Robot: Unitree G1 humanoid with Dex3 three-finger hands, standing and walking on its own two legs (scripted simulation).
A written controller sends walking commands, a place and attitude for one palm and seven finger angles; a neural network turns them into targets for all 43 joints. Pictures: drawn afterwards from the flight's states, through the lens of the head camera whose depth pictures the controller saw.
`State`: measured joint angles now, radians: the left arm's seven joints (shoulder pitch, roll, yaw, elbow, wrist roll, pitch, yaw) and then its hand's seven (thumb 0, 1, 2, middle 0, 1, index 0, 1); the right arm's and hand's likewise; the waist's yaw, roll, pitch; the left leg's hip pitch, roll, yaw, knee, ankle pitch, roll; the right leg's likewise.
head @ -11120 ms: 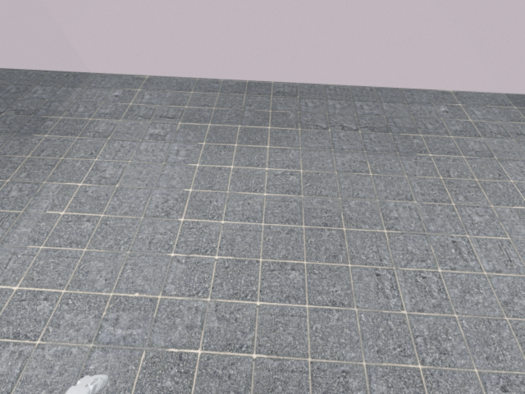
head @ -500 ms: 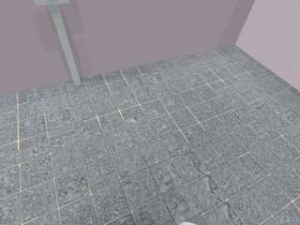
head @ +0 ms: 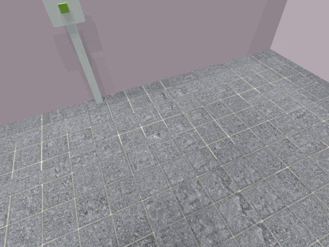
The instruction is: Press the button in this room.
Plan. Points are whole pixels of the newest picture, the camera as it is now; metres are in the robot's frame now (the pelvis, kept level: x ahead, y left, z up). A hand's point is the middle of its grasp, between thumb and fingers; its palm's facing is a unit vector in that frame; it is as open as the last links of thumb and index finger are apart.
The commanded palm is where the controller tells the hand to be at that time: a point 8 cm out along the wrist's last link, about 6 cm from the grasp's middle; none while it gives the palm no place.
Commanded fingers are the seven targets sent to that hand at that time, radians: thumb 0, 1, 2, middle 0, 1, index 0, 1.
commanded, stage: turn or walk to find it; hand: left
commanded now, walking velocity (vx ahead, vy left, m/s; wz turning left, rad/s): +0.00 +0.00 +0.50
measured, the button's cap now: (63, 7) +1.45 +0.73 +0.08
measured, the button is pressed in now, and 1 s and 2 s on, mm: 0 0 0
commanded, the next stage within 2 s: stand and wait in 0.40 s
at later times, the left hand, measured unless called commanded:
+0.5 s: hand out of the picture -0.06 +0.25 -0.17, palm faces +0.24 -0.94 -0.25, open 7.4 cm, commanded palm none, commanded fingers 0.00 0.90 0.90 -0.20 -0.30 -0.20 -0.30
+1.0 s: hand out of the picture -0.12 +0.16 -0.18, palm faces +0.31 -0.93 -0.19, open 7.3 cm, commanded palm none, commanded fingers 0.00 0.90 0.90 -0.20 -0.30 -0.20 -0.30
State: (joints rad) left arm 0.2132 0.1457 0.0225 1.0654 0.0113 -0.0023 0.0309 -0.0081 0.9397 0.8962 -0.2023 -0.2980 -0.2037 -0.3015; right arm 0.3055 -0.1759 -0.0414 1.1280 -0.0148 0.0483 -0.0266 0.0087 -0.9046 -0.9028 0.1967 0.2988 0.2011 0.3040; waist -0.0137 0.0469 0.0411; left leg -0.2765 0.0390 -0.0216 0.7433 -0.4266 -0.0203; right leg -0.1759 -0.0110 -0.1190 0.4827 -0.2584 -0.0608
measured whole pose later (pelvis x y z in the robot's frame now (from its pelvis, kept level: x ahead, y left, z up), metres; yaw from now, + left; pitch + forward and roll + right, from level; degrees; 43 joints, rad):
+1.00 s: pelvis -0.07 +0.00 +0.00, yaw +16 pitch -1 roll +0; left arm 0.27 0.13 0.01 1.11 0.01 0.00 0.02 0.00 0.92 0.90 -0.20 -0.30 -0.20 -0.30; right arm 0.24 -0.19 -0.03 1.13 -0.01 0.02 -0.03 0.01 -0.91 -0.90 0.20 0.30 0.20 0.30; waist 0.01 0.03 0.07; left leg -0.18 0.05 0.01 0.48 -0.28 -0.04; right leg -0.19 -0.01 -0.13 0.52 -0.31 -0.04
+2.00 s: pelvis -0.11 -0.05 +0.00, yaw +36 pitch -1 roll +2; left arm 0.15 0.17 0.03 0.91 0.02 0.02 0.02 0.00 0.90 0.90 -0.20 -0.30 -0.20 -0.30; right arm 0.25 -0.25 -0.09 0.99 -0.03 0.07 0.00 0.01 -0.90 -0.90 0.20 0.30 0.20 0.30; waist -0.03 0.06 0.05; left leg -0.47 -0.07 -0.10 0.88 -0.41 -0.02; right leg -0.23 -0.03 -0.07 0.57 -0.31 -0.04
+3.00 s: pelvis -0.15 -0.06 -0.01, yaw +51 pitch -2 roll +1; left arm 0.19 0.15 0.00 1.03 0.02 0.01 0.01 0.00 0.91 0.90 -0.20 -0.30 -0.20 -0.30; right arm 0.24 -0.20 -0.04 1.07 -0.01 0.02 -0.03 0.01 -0.90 -0.90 0.20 0.30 0.20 0.30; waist -0.01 0.06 0.05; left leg -0.21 -0.01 0.04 0.56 -0.35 0.00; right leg -0.22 -0.02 -0.05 0.55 -0.29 -0.01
